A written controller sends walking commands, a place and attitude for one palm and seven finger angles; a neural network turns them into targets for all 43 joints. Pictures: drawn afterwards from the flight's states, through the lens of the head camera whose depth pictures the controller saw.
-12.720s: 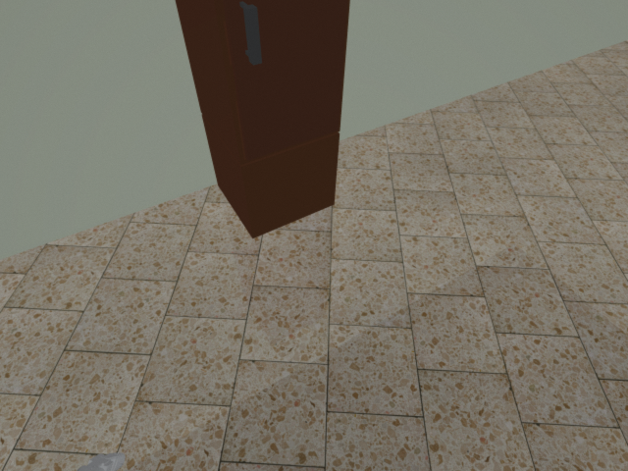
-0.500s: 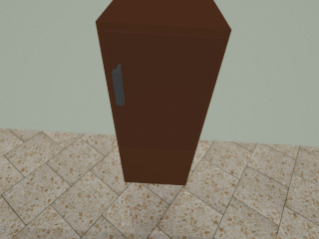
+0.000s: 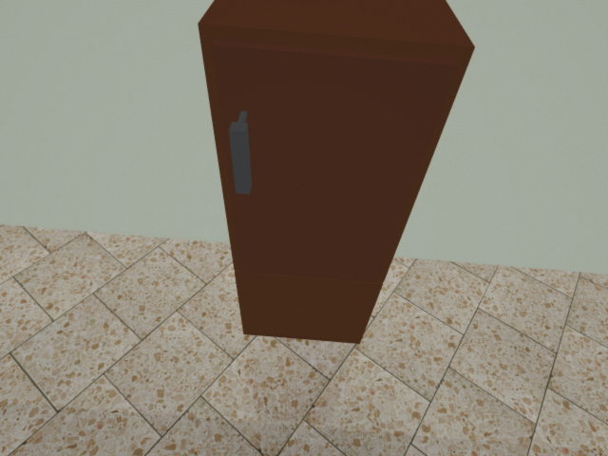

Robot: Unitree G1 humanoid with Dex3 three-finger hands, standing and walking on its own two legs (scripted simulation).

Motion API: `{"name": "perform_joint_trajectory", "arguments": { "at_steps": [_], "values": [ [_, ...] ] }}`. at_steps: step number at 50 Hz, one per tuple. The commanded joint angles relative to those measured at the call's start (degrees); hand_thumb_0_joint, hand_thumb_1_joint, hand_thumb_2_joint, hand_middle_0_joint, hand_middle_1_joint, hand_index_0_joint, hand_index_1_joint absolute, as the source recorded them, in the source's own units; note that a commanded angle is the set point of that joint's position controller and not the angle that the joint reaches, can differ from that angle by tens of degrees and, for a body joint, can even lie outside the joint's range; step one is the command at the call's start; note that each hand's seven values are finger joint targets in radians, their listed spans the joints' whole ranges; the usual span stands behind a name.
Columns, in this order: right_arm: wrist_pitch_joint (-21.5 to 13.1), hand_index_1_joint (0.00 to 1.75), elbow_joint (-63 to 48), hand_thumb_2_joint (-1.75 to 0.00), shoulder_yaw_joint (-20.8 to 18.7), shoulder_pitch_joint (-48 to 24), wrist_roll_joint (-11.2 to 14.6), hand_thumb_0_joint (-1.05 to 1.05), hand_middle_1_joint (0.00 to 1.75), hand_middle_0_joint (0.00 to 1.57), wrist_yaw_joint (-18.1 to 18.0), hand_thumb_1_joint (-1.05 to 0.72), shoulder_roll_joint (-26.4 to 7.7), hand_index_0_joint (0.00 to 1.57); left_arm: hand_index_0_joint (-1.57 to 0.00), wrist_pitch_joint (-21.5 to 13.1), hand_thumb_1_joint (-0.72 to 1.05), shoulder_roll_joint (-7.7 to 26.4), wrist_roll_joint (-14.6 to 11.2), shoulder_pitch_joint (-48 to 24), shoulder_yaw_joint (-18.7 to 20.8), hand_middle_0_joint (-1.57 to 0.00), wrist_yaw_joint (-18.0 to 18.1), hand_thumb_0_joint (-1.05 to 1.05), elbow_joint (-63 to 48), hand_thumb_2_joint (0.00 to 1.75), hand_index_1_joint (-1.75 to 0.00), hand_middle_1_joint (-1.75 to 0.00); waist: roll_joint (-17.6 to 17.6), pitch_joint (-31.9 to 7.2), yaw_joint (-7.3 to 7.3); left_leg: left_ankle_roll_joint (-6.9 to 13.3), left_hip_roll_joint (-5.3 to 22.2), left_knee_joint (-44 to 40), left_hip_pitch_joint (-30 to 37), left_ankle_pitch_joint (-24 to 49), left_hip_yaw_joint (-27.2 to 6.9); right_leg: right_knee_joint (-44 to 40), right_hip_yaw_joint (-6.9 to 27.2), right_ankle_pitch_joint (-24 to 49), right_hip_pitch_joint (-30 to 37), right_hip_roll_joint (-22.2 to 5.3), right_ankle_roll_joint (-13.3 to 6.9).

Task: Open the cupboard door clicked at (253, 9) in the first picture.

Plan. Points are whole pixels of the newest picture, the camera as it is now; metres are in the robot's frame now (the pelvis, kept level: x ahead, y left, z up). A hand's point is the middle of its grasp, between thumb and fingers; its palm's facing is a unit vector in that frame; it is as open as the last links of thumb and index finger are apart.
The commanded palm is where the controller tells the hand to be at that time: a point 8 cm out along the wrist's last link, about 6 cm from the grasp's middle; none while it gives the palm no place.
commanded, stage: come to a stop and stand still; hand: left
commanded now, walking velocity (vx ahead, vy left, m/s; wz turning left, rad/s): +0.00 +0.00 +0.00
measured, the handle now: (243, 152) +0.59 +0.15 +0.07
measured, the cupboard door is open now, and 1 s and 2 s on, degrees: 0 0 0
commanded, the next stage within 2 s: look again from close up in 1.10 s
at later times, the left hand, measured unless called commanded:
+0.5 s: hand out of the picture -0.02 +0.17 -0.18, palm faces -0.01 -0.98 -0.18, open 7.3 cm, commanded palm none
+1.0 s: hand out of the picture -0.01 +0.17 -0.18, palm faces +0.02 -0.98 -0.19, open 7.3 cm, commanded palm none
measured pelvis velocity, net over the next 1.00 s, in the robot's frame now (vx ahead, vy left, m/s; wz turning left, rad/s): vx -0.01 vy -0.01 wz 0.00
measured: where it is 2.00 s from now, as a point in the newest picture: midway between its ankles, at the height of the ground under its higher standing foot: outside the picture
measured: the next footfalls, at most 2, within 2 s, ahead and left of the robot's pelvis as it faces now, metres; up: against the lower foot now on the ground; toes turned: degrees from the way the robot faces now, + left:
none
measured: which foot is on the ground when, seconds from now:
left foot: down 0.00-1.00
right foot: down 0.00-1.00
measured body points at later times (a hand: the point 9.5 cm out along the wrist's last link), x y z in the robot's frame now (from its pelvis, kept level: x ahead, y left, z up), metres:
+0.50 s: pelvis +0.01 +0.01 +0.00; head +0.01 +0.02 +0.45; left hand -0.02 +0.22 -0.17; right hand +0.02 -0.23 -0.15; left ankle +0.06 +0.05 -0.74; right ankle -0.01 -0.14 -0.74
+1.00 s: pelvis -0.01 -0.01 -0.01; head -0.02 +0.01 +0.44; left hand -0.01 +0.22 -0.17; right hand +0.03 -0.25 -0.15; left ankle +0.06 +0.05 -0.74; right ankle -0.01 -0.14 -0.74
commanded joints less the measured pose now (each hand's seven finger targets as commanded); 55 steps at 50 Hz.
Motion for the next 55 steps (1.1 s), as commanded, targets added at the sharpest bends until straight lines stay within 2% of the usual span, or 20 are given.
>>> {"name": "perform_joint_trajectory", "arguments": {
  "at_steps": [1,3,4,5,7,11,22,23,24,25,26,27,31,33,34,38,40,46,50,55],
  "values": [
    [-1.0,0.30,-2.9,-0.90,-2.1,-0.5,-0.1,0.00,0.30,0.20,-0.5,-0.90,-10.3,0.20,-0.20,-0.9,0.90,7.6,0.3,2.0,1.7,-0.20,0.5,0.00,-2.3,0.90,-0.30,-0.30,1.6,0.2,-0.32,-3.4,11.5,-8.6,2.7,-12.8,-13.0,-3.6,4.4,-0.9,-4.6,-4.9,-2.4],
    [-0.6,0.30,-1.8,-0.90,-1.2,1.1,-0.4,0.00,0.30,0.20,-0.5,-0.90,-6.1,0.20,-0.20,-0.4,0.90,2.7,0.0,4.8,0.6,-0.20,0.6,0.00,-0.8,0.90,-0.30,-0.30,1.6,-0.6,-0.51,-4.2,11.9,-9.5,3.4,-16.1,-13.1,-3.0,3.5,-2.2,-4.9,-4.2,-1.5],
    [-0.4,0.30,-1.5,-0.90,-1.1,1.9,-0.3,0.00,0.30,0.20,-0.5,-0.90,-5.0,0.20,-0.20,-0.3,0.90,1.7,0.1,6.1,0.4,-0.20,0.7,0.00,-0.3,0.90,-0.30,-0.30,1.8,-0.8,-0.40,-4.2,12.2,-9.7,3.5,-17.4,-13.5,-2.5,3.2,-2.5,-4.8,-3.7,-1.3],
    [-0.4,0.30,-1.4,-0.90,-1.2,1.7,-0.3,0.00,0.30,0.20,-0.6,-0.90,-5.2,0.20,-0.20,-0.2,0.90,1.6,0.1,6.6,0.3,-0.20,0.7,0.00,-0.1,0.90,-0.30,-0.30,2.5,0.3,-0.27,-4.2,12.1,-10.0,2.8,-17.5,-13.3,-2.5,3.2,-1.9,-5.1,-3.8,-1.2],
    [-0.5,0.30,-1.5,-0.90,-1.2,1.9,-0.2,0.00,0.30,0.20,-0.7,-0.90,-5.4,0.20,-0.20,-0.3,0.90,1.9,0.2,6.8,0.3,-0.20,0.8,0.00,-0.2,0.90,-0.30,-0.30,1.1,1.6,-0.22,-4.3,11.9,-9.8,2.2,-14.7,-12.7,-3.0,3.5,-0.2,-5.1,-4.1,-1.2],
    [-1.1,0.30,-1.2,-0.90,-1.3,2.4,0.0,0.00,0.30,0.20,-0.9,-0.90,-5.5,0.20,-0.20,-0.8,0.90,2.6,0.1,6.7,0.6,-0.20,1.0,0.00,-0.4,0.90,-0.30,-0.30,0.8,0.7,-0.48,-4.3,11.4,-8.1,4.6,-7.5,-11.4,-4.0,4.3,2.1,-4.7,-4.6,-1.3],
    [-1.1,0.30,-0.1,-0.90,-1.6,5.2,0.1,0.00,0.30,0.20,-1.3,-0.90,-3.2,0.20,-0.20,-0.8,0.90,0.2,0.1,8.8,1.0,-0.20,1.4,0.00,0.1,0.90,-0.30,-0.30,1.1,1.8,-0.38,-4.6,11.1,-9.2,3.7,-10.2,-11.5,-3.1,4.0,1.2,-4.9,-4.5,-1.4],
    [-1.3,0.30,-4.7,-0.90,0.0,4.4,-0.4,0.00,0.30,0.20,-0.8,-0.90,-3.8,0.20,-0.20,-2.1,0.90,-0.9,1.4,7.5,-0.2,-0.20,3.1,0.00,0.5,0.90,-0.30,-0.30,0.8,6.1,-0.73,-5.5,10.7,0.0,-1.7,1.3,-9.3,0.1,3.2,0.4,-7.7,-4.4,-2.1],
    [-1.7,0.30,-6.0,-0.90,0.3,3.3,-0.5,0.00,0.30,0.20,-0.7,-0.90,-2.1,0.20,-0.20,-2.5,0.90,-0.1,0.8,8.4,0.5,-0.20,2.7,0.00,-0.2,0.90,-0.30,-0.30,5.0,4.6,-0.04,-6.0,9.0,0.7,-1.2,0.5,-9.0,-1.3,3.5,-0.7,-6.8,-5.0,-3.0],
    [-1.8,0.30,-6.2,-0.90,0.4,7.0,-0.7,0.00,0.30,0.20,-0.7,-0.90,-0.9,0.20,-0.20,-2.3,0.90,0.3,0.3,9.3,0.6,-0.20,2.4,0.00,-1.1,0.90,-0.30,-0.30,5.6,-2.2,-0.70,-5.8,9.4,0.8,1.0,-3.4,-11.3,2.0,3.7,-4.0,-4.2,-4.1,-3.7],
    [-1.7,0.30,-6.6,-0.90,0.1,7.0,-0.8,0.00,0.30,0.20,-0.9,-0.90,-1.9,0.20,-0.20,-2.2,0.90,0.0,0.0,8.9,0.8,-0.20,2.1,0.00,-1.5,0.90,-0.30,-0.30,5.4,-4.8,-0.72,-4.6,9.8,0.9,1.5,-3.3,-12.5,3.1,3.1,-3.0,-3.6,-3.4,-3.8],
    [-1.5,0.30,-7.2,-0.90,-0.1,6.9,-0.7,0.00,0.30,0.20,-1.1,-0.90,-2.3,0.20,-0.20,-1.9,0.90,-0.2,-0.1,8.7,0.8,-0.20,1.9,0.00,-1.9,0.90,-0.30,-0.30,5.4,-5.0,-0.72,-3.9,10.2,-0.1,1.3,-6.1,-13.1,3.8,2.6,-3.6,-4.1,-2.8,-3.9],
    [-0.8,0.30,-8.5,-0.90,-0.8,6.6,-0.7,0.00,0.30,0.20,-1.2,-0.90,-3.3,0.20,-0.20,-0.9,0.90,-1.0,0.1,8.1,1.0,-0.20,1.4,0.00,-3.5,0.90,-0.30,-0.30,1.6,2.4,-0.33,-2.7,10.8,-5.1,-6.7,-19.2,-15.5,5.0,1.8,-5.6,-6.0,-1.9,-4.0],
    [-0.8,0.30,-8.6,-0.90,-1.0,6.3,-0.7,0.00,0.30,0.20,-1.1,-0.90,-3.7,0.20,-0.20,-0.9,0.90,-1.0,0.2,8.9,1.1,-0.20,1.3,0.00,-4.0,0.90,-0.30,-0.30,0.2,2.9,0.04,-2.4,10.7,-5.3,-7.1,-20.6,-14.9,4.5,2.4,-5.5,-6.8,-2.1,-4.1],
    [-0.9,0.30,-8.6,-0.90,-1.0,6.5,-0.7,0.00,0.30,0.20,-1.0,-0.90,-3.5,0.20,-0.20,-1.1,0.90,-0.6,0.3,8.8,1.2,-0.20,1.3,0.00,-4.4,0.90,-0.30,-0.30,0.9,2.4,0.03,-2.3,10.3,-4.9,-7.1,-18.8,-14.7,4.2,2.6,-4.6,-6.3,-2.4,-4.2],
    [-1.0,0.30,-8.2,-0.90,-1.3,6.5,-0.7,0.00,0.30,0.20,-0.9,-0.90,-4.0,0.20,-0.20,-1.3,0.90,0.2,0.2,8.5,1.4,-0.20,1.3,0.00,-5.5,0.90,-0.30,-0.30,-2.1,2.9,-0.31,-2.3,10.0,-4.0,-5.6,-18.2,-13.2,2.3,4.2,-6.1,-8.8,-2.9,-4.3],
    [-1.1,0.30,-8.0,-0.90,-1.2,6.5,-0.7,0.00,0.30,0.20,-0.8,-0.90,-3.7,0.20,-0.20,-1.3,0.90,0.5,0.2,8.5,1.5,-0.20,1.2,0.00,-6.0,0.90,-0.30,-0.30,-0.4,2.7,-0.29,-2.3,9.7,-3.9,-5.4,-18.0,-12.8,1.8,4.7,-6.0,-8.8,-3.0,-4.3],
    [-1.3,0.30,-7.6,-0.90,-1.1,6.1,-0.6,0.00,0.30,0.20,-0.7,-0.90,-4.0,0.20,-0.20,-1.6,0.90,1.6,0.1,8.0,1.5,-0.20,1.0,0.00,-6.6,0.90,-0.30,-0.30,-0.4,1.7,-0.66,-2.5,9.5,-2.5,-3.4,-15.2,-11.7,-0.3,6.1,-6.2,-10.0,-3.7,-4.4],
    [-1.5,0.30,-6.8,-0.90,-1.0,5.9,-0.5,0.00,0.30,0.20,-0.8,-0.90,-4.2,0.20,-0.20,-1.6,0.90,1.7,0.1,8.0,1.5,-0.20,0.8,0.00,-6.5,0.90,-0.30,-0.30,1.5,1.0,-0.43,-2.5,10.1,-3.3,-3.3,-15.8,-12.2,-0.4,5.5,-4.7,-8.8,-3.6,-4.1],
    [-1.4,0.30,-5.8,-0.90,-0.9,5.9,-0.4,0.00,0.30,0.20,-0.8,-0.90,-4.1,0.20,-0.20,-1.5,0.90,1.8,0.1,7.5,1.4,-0.20,0.7,0.00,-5.7,0.90,-0.30,-0.30,1.4,1.9,-0.41,-2.7,10.2,-4.1,-4.0,-16.5,-12.5,-1.1,5.4,-5.1,-8.5,-3.7,-4.0]
  ]
}}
